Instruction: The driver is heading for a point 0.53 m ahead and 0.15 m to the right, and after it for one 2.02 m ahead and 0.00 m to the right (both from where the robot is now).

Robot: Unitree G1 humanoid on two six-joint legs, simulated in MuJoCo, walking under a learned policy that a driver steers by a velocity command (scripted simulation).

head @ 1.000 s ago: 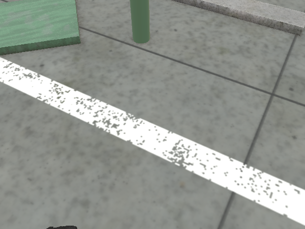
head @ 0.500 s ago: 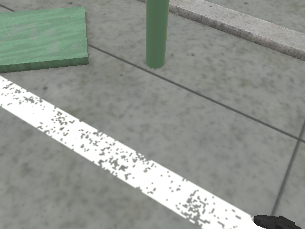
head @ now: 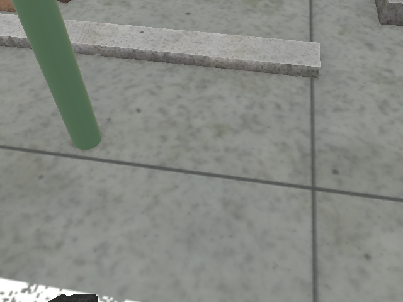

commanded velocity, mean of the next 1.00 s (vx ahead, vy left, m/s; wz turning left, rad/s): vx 0.08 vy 0.00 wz -0.57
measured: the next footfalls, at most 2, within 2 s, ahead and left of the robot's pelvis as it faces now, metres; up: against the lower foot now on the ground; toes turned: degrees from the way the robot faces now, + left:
left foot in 0.50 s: +0.29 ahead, +0.10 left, +0.00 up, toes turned -24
right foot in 0.92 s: +0.13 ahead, -0.13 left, +0.00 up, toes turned -35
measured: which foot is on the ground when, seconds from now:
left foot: up 0.00-0.48, down 0.50-0.92, up 0.94-1.00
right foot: down 0.00-0.50, up 0.52-0.90, down 0.92-1.00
